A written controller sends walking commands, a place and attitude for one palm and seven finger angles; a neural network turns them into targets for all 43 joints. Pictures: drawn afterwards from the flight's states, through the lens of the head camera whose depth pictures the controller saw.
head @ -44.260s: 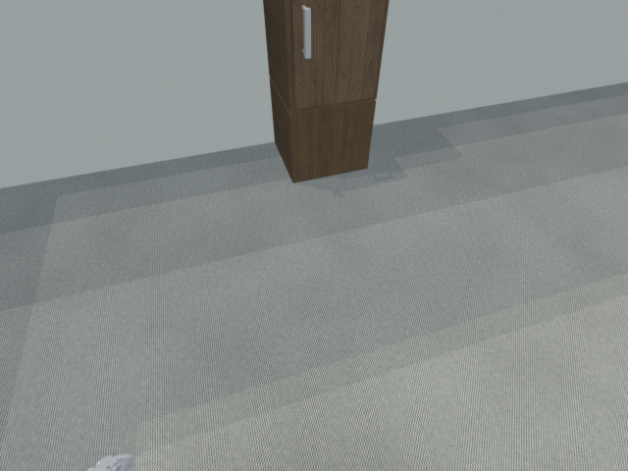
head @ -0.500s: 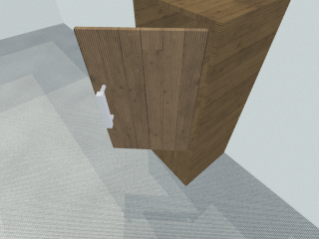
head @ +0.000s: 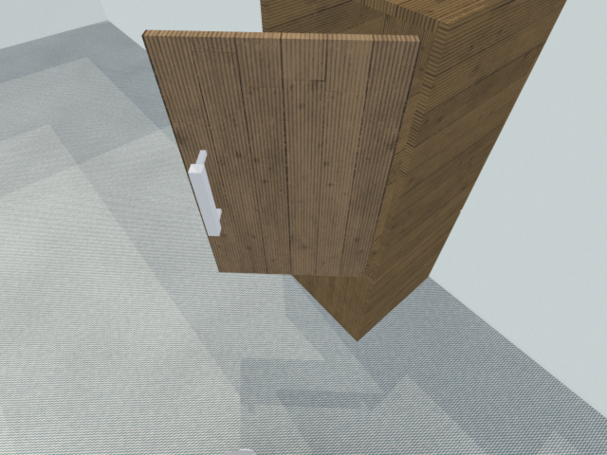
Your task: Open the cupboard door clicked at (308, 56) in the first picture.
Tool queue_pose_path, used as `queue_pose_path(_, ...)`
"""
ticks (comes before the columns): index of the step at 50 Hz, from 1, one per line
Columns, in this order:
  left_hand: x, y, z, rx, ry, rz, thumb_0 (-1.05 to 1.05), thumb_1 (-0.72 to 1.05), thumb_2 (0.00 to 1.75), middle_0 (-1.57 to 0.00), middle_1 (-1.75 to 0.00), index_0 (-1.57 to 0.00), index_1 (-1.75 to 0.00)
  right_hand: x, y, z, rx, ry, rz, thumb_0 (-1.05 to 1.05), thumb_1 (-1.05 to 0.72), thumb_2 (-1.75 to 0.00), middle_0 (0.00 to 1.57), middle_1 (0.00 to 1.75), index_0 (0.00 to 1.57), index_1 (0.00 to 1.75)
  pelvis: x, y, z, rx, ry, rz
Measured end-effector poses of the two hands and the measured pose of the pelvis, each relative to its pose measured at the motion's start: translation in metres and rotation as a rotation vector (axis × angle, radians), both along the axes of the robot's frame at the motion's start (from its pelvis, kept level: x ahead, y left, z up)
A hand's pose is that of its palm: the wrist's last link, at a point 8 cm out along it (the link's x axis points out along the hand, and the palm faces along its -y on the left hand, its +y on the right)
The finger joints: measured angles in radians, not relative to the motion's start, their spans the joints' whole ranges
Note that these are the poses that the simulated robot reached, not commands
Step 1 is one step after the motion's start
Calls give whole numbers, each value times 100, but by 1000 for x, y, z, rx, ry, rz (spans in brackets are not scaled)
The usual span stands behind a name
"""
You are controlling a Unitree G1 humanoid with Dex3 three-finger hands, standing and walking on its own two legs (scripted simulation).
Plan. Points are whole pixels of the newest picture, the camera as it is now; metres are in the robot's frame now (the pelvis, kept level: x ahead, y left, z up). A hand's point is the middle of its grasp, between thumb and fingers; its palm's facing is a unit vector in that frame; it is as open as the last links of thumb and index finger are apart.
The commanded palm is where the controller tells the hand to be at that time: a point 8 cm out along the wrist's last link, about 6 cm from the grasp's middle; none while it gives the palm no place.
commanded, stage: come to a stop and stand still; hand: left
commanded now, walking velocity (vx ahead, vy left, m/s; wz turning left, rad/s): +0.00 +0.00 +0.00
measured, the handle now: (208, 195) +0.54 +0.22 -0.02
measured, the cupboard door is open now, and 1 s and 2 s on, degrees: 47 47 47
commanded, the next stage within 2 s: look again from close up in 0.34 s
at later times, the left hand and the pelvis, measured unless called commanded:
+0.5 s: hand out of the picture +0.03 +0.18 -0.16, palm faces +0.00 -0.98 -0.19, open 7.3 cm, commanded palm none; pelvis +0.00 +0.00 +0.01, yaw +0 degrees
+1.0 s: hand out of the picture +0.02 +0.20 -0.17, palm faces -0.01 -0.99 -0.17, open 7.3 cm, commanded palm none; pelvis +0.02 +0.03 +0.01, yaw -1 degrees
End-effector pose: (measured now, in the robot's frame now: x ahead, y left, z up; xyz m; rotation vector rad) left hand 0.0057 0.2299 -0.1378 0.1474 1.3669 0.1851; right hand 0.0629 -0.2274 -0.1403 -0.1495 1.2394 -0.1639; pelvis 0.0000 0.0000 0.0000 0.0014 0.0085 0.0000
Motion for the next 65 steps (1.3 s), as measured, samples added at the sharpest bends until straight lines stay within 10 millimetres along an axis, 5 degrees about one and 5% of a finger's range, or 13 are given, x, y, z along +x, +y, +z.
queue_pose_path(16,24,-8,5,1,-121,-37,1,92,90,-20,-30,-20,-30,-40,-5,10,-6,42,8,0,-93,-90,20,30,20,30,-1,-5,6,-11,-17,6)
queue_pose_path(27,13,-2,2,-22,-59,-60,0,91,90,-20,-30,-20,-30,-56,5,13,-1,107,8,0,-92,-90,20,30,20,30,1,2,11,-9,-11,-4)
queue_pose_path(40,2,9,-3,-43,15,-48,0,91,90,-20,-30,-20,-30,-42,20,16,-18,120,13,0,-92,-90,20,30,20,30,12,19,11,-11,-9,-10)
queue_pose_path(55,14,32,-6,-37,27,-54,0,91,90,-20,-30,-20,-30,-22,38,18,-37,97,17,0,-92,-90,20,30,20,30,22,41,11,-16,0,-13)
queue_pose_path(57,45,40,14,-22,-146,32,1,91,89,-20,-30,-20,-30,-13,39,24,-43,-3,15,0,-92,-90,20,30,20,30,20,44,10,-13,5,0)
queue_pose_path(60,114,50,77,56,-569,49,2,90,89,-21,-32,-21,-31,8,41,32,-39,-189,35,1,-92,-90,20,30,20,30,18,47,10,3,17,32)
queue_pose_path(63,172,45,134,42,-949,16,1,86,87,-20,-34,-20,-34,34,40,33,-22,-335,80,1,-91,-90,20,30,20,30,10,46,2,15,34,68)
queue_pose_path(65,194,38,154,-3,-1152,-21,1,83,86,-20,-36,-20,-36,53,35,33,-23,-418,109,1,-91,-90,20,30,20,30,4,44,-9,21,57,65)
